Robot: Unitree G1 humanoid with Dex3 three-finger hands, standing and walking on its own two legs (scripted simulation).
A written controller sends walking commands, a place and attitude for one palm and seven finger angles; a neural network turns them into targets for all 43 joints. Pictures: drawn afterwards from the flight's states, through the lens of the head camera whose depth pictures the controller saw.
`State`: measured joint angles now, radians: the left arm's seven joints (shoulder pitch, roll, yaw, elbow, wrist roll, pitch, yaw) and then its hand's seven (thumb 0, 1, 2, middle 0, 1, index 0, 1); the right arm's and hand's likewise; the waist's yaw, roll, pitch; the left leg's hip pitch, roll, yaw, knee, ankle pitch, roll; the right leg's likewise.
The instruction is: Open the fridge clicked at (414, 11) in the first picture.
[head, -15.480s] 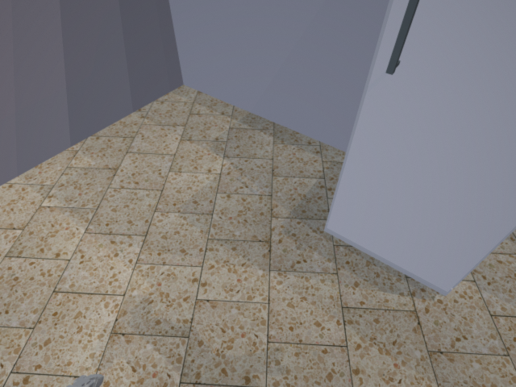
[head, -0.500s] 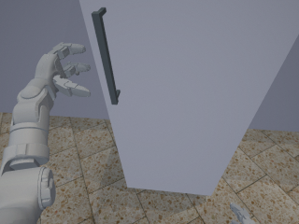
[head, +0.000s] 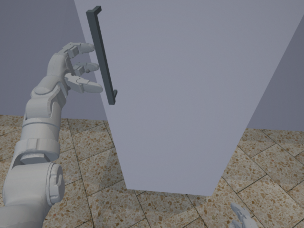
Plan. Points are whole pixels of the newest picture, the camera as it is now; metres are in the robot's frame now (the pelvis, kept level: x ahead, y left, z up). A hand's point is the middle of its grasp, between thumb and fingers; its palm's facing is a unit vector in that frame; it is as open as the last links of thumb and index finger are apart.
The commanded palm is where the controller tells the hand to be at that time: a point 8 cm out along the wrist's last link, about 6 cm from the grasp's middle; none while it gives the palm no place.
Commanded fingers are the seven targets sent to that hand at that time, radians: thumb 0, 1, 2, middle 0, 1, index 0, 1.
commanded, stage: feel for the door with the fingertips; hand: left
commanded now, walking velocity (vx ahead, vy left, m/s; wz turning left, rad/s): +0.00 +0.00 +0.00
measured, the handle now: (105, 61) +0.48 +0.15 +0.23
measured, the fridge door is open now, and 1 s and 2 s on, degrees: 0 0 0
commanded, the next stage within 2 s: slide the fingers in behind the handle in 0.24 s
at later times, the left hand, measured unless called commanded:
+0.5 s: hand (89, 67) +0.44 +0.18 +0.24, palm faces -0.02 -1.00 -0.02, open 13.9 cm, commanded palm +0.41 +0.23 +0.23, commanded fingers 0.00 -0.50 0.30 -0.30 -1.20 -0.30 -1.20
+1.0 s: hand (94, 70) +0.42 +0.16 +0.24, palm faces -0.03 -1.00 -0.02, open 14.0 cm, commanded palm +0.40 +0.21 +0.23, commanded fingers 0.00 -0.50 0.30 -0.30 -1.20 -0.30 -1.20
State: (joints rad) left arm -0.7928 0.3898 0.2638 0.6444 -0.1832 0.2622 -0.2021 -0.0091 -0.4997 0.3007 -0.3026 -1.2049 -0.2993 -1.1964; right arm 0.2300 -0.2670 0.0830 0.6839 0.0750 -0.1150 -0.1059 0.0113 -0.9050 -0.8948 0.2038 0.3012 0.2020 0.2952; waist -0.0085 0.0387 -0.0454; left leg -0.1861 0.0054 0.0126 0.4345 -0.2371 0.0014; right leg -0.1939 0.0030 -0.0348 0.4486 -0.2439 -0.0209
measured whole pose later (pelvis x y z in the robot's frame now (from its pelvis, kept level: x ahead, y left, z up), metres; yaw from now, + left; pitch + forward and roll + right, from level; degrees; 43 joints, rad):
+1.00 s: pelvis +0.00 +0.01 +0.00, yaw +0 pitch -1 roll +0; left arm -0.79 0.32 0.21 0.58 -0.18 0.28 -0.17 -0.01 -0.50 0.30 -0.30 -1.21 -0.30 -1.20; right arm 0.22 -0.26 0.08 0.67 0.07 -0.10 -0.09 0.01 -0.91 -0.89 0.20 0.30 0.20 0.30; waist 0.01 0.04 -0.05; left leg -0.18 -0.01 0.02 0.43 -0.24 0.01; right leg -0.18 -0.01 -0.03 0.43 -0.24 -0.01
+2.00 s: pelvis +0.01 +0.01 +0.00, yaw -1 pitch -1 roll +0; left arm -0.78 0.26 0.18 0.52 -0.17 0.32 -0.10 -0.01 -0.50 0.30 -0.30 -1.20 -0.30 -1.20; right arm 0.22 -0.25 0.07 0.68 0.06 -0.06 -0.08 0.01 -0.91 -0.89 0.20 0.30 0.20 0.30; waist 0.01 0.04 -0.05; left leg -0.16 0.00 0.02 0.40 -0.23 0.01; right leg -0.16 0.00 -0.02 0.41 -0.23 -0.01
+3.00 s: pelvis +0.01 +0.01 +0.00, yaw -1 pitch +0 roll +0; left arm -0.78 0.24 0.17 0.51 -0.16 0.32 -0.08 0.01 0.77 0.84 -0.43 -1.39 -0.39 -1.38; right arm 0.22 -0.25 0.06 0.68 0.05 -0.05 -0.07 0.01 -0.91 -0.89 0.20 0.30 0.20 0.30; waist 0.01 0.04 -0.05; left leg -0.15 0.00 0.03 0.39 -0.24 0.01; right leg -0.16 0.00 -0.02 0.40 -0.24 -0.01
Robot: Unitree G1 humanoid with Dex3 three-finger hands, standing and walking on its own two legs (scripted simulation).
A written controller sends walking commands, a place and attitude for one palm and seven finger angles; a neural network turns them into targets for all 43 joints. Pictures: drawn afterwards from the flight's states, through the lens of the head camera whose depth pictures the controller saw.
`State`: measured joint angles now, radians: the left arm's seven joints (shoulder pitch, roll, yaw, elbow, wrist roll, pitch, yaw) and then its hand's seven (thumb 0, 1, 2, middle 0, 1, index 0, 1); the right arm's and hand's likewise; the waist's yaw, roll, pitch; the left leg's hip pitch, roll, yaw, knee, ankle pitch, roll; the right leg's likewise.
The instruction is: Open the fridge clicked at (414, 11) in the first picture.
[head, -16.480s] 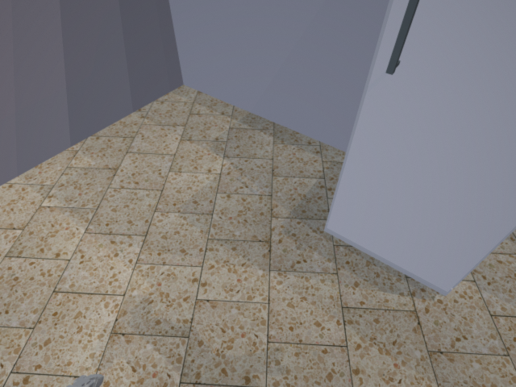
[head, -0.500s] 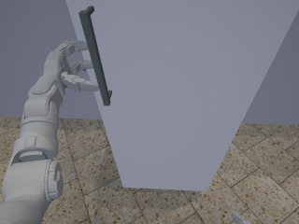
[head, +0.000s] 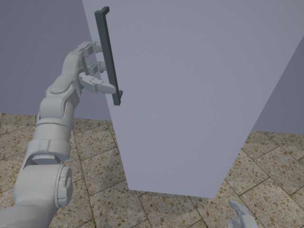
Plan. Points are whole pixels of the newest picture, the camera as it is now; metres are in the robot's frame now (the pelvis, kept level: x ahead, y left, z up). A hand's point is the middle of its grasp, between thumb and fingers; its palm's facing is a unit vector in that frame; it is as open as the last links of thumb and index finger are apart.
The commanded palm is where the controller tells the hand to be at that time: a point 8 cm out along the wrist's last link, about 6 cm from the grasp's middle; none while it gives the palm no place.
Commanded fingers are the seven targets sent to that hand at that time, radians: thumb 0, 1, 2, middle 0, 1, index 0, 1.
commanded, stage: slide the fingers in behind the handle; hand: left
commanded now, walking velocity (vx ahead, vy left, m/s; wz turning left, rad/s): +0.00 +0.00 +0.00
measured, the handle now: (112, 62) +0.48 +0.14 +0.23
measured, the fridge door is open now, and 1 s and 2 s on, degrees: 0 0 0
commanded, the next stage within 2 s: grip the handle and tug to test in 1.16 s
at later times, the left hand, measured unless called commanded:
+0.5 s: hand (109, 70) +0.43 +0.14 +0.24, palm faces -0.05 -1.00 -0.01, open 14.0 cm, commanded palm +0.40 +0.18 +0.23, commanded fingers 0.00 -0.50 0.30 -0.30 -1.20 -0.30 -1.20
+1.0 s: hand (113, 70) +0.42 +0.12 +0.24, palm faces -0.04 -1.00 -0.02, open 14.0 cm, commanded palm +0.40 +0.17 +0.23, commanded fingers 0.00 -0.50 0.30 -0.30 -1.20 -0.30 -1.20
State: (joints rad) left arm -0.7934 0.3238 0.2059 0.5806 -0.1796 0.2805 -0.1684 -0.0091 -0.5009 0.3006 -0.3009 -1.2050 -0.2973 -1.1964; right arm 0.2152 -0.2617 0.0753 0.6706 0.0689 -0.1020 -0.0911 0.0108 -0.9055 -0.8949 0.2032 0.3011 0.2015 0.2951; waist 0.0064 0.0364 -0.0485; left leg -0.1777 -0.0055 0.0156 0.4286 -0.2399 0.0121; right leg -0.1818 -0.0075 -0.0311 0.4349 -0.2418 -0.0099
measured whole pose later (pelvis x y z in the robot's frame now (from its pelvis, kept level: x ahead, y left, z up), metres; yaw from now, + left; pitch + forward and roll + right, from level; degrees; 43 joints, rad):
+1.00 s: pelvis +0.00 +0.00 +0.00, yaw -1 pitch -1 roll +0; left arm -0.78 0.26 0.18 0.52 -0.17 0.32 -0.10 -0.01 -0.50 0.30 -0.30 -1.20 -0.30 -1.20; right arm 0.22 -0.25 0.07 0.68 0.06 -0.06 -0.08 0.01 -0.91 -0.89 0.20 0.30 0.20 0.30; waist 0.01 0.04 -0.05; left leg -0.16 0.00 0.02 0.40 -0.23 0.01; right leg -0.16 0.00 -0.02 0.41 -0.23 -0.01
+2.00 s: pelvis +0.01 +0.00 +0.00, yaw -1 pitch +0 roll +0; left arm -0.78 0.24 0.17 0.51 -0.16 0.32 -0.08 0.01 0.77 0.84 -0.43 -1.39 -0.39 -1.38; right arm 0.22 -0.25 0.06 0.68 0.05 -0.05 -0.07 0.01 -0.91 -0.89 0.20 0.30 0.20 0.30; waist 0.01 0.04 -0.05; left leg -0.15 0.00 0.03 0.39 -0.24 0.01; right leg -0.16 0.00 -0.02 0.40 -0.24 -0.01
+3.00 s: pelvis +0.03 +0.00 +0.00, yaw -1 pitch -2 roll +0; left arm -0.42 0.20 0.14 -0.07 -0.21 0.55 -0.08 0.02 0.75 0.82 -0.39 -1.37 -0.32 -1.36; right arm 0.11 -0.23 0.08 0.60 0.04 0.05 -0.05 0.01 -0.91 -0.90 0.20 0.30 0.20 0.29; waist 0.05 0.06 -0.08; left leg -0.07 0.00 0.03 0.37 -0.26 0.01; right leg -0.09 0.00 -0.01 0.39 -0.26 -0.01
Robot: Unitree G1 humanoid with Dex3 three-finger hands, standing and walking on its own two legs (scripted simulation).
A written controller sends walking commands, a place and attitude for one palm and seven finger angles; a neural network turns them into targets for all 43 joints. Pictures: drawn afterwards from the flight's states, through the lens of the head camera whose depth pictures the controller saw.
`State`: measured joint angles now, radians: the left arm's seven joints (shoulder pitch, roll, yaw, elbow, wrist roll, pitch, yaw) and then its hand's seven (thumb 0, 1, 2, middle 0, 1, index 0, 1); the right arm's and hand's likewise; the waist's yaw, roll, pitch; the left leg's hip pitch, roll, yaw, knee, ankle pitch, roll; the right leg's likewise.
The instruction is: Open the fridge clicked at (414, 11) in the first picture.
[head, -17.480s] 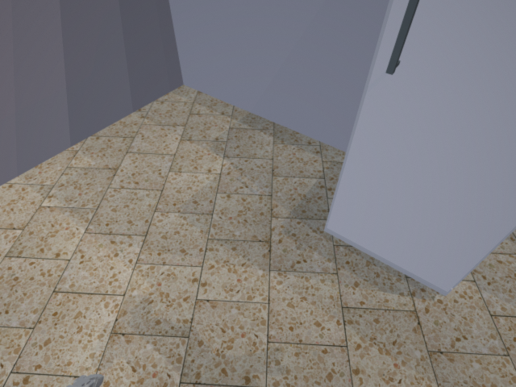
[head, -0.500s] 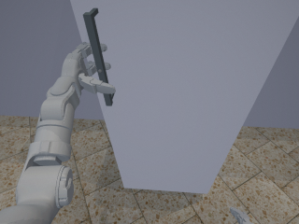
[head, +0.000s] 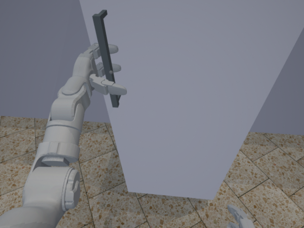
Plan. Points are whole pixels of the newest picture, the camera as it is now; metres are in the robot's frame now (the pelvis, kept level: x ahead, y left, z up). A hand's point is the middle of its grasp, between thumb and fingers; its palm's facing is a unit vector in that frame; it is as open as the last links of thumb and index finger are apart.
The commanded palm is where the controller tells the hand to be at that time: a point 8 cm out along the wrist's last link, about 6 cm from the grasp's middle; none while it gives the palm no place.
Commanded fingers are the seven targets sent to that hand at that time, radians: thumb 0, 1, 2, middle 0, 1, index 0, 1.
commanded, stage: slide the fingers in behind the handle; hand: left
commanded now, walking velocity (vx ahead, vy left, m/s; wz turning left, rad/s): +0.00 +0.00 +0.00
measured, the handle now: (110, 64) +0.48 +0.15 +0.23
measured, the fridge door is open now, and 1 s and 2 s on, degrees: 0 0 6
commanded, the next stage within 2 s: grip the handle and tug to test in 0.16 s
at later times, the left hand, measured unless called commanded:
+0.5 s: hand (115, 72) +0.43 +0.12 +0.23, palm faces -0.02 -1.00 -0.01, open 12.6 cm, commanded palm +0.40 +0.18 +0.23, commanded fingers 0.00 0.11 0.56 -0.37 -1.29 -0.37 -1.29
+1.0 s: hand (115, 71) +0.43 +0.12 +0.23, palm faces -0.02 -1.00 -0.01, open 5.4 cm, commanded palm +0.40 +0.17 +0.23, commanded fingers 0.00 0.90 0.90 -0.45 -1.40 -0.45 -1.40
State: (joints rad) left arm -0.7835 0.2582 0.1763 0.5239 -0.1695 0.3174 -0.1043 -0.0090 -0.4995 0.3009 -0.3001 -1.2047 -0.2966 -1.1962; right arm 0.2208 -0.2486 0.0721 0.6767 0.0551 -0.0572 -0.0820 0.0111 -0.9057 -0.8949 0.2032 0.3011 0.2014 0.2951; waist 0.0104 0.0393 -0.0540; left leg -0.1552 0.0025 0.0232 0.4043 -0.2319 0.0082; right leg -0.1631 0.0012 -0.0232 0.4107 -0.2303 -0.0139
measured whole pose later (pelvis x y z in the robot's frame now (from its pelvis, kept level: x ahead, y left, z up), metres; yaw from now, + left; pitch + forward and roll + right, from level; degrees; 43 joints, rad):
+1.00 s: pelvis +0.01 +0.00 +0.00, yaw +0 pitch +0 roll +0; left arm -0.78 0.24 0.17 0.51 -0.16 0.32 -0.08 0.01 0.77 0.84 -0.43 -1.39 -0.39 -1.38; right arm 0.22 -0.25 0.06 0.68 0.05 -0.05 -0.07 0.01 -0.91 -0.89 0.20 0.30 0.20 0.30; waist 0.01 0.04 -0.05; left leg -0.15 0.00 0.03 0.39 -0.24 0.01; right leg -0.16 0.00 -0.02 0.40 -0.24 -0.01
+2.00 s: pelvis +0.03 +0.00 +0.00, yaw -1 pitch -2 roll +0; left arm -0.42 0.20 0.14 -0.07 -0.21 0.55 -0.08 0.02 0.75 0.82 -0.39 -1.37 -0.32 -1.36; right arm 0.11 -0.23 0.08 0.60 0.04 0.05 -0.05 0.01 -0.91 -0.90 0.20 0.30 0.20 0.29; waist 0.05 0.06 -0.08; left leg -0.07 0.00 0.03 0.37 -0.26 0.01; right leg -0.09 0.00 -0.01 0.39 -0.26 -0.01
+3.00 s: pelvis -0.09 -0.06 -0.01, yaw +8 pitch +0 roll +2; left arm -0.11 0.31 -0.01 -0.48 0.01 0.00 0.10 -0.11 0.67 0.73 -0.48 -1.41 -0.13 -1.11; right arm 0.15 -0.17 0.01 0.60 -0.02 -0.05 -0.07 0.01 -0.91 -0.90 0.20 0.30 0.20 0.29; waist -0.08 0.00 0.10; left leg -0.30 0.00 -0.01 0.51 -0.21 -0.03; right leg -0.43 0.01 -0.08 0.70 -0.27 -0.03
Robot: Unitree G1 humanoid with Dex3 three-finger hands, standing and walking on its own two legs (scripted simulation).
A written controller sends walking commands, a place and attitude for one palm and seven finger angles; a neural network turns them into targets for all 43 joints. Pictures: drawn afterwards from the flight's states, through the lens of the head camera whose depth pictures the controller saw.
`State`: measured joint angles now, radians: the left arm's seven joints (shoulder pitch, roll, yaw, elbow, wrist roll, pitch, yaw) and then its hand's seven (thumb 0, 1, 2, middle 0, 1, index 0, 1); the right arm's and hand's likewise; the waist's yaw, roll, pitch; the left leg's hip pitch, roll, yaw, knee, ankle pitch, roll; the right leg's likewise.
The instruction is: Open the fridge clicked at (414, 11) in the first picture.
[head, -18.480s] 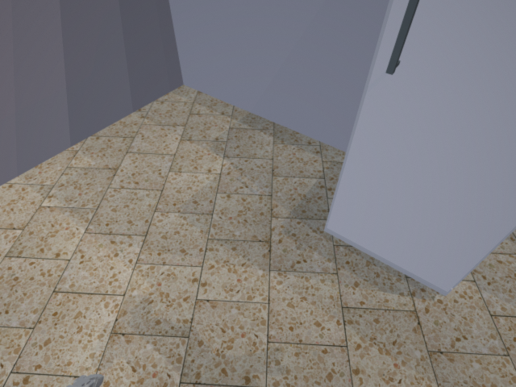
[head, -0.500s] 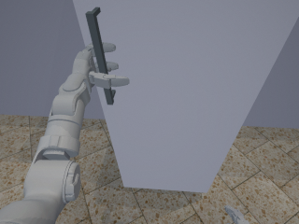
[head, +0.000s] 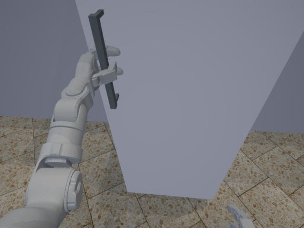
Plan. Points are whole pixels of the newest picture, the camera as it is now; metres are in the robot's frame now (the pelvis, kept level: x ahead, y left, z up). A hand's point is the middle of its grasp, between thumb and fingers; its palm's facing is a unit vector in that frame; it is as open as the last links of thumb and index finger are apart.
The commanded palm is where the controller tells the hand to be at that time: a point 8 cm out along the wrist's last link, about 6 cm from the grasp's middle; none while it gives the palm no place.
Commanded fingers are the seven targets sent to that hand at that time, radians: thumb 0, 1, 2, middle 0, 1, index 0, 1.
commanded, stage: grip the handle and tug to test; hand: left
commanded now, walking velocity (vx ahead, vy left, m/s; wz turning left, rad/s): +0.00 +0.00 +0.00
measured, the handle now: (107, 65) +0.46 +0.15 +0.23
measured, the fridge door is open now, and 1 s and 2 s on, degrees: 0 6 28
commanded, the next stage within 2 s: pull the door a little, standing still in 0.68 s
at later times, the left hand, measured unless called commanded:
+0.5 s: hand (112, 74) +0.41 +0.13 +0.23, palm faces -0.03 -1.00 +0.00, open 5.3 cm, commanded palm +0.37 +0.18 +0.23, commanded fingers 0.00 0.90 0.90 -0.45 -1.40 -0.45 -1.40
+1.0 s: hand (107, 88) +0.35 +0.13 +0.23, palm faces -0.04 -1.00 -0.03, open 5.8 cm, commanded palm +0.31 +0.18 +0.23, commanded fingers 0.00 0.90 0.90 -0.45 -1.40 -0.45 -1.40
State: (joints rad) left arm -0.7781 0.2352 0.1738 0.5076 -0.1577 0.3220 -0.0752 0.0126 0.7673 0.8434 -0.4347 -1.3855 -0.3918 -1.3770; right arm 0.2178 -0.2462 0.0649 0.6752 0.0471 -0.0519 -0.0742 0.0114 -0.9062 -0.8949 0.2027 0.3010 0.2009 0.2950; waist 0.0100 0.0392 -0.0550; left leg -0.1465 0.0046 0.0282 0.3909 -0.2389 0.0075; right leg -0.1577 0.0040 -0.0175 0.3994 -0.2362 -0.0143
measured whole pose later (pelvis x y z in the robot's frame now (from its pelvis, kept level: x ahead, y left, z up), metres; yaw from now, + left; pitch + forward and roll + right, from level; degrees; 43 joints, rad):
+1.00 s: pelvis +0.02 +0.00 +0.00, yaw +0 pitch -2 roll +0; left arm -0.42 0.20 0.14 -0.07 -0.21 0.55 -0.08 0.02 0.75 0.82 -0.39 -1.37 -0.32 -1.36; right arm 0.11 -0.23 0.08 0.60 0.04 0.05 -0.05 0.01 -0.91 -0.90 0.20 0.30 0.20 0.29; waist 0.05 0.06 -0.08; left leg -0.07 0.00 0.03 0.37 -0.26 0.01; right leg -0.09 0.00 -0.01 0.39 -0.26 -0.01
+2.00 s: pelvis -0.10 -0.06 -0.01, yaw +9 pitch +0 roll +2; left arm -0.11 0.31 -0.01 -0.48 0.01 0.00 0.10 -0.11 0.67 0.73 -0.48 -1.41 -0.13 -1.11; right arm 0.15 -0.17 0.01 0.60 -0.02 -0.05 -0.07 0.01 -0.91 -0.90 0.20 0.30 0.20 0.29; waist -0.08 0.00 0.10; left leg -0.30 0.00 -0.01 0.51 -0.21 -0.03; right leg -0.43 0.01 -0.08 0.70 -0.27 -0.03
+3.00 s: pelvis -0.04 -0.39 -0.02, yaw +50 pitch +0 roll +1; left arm -0.13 0.28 0.02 -0.57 -0.02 -0.03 0.07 -0.08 0.69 0.82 -0.55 -1.41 -0.15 -1.24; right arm 0.10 -0.17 -0.03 0.59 -0.01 -0.08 -0.06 0.01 -0.91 -0.90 0.20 0.30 0.20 0.29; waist -0.04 -0.06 0.17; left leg -0.27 0.03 0.08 0.63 -0.35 0.02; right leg -0.52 -0.01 -0.07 0.96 -0.44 0.01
